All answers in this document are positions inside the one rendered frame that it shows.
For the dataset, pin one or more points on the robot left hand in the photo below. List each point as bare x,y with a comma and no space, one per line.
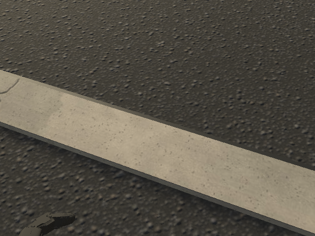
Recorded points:
48,222

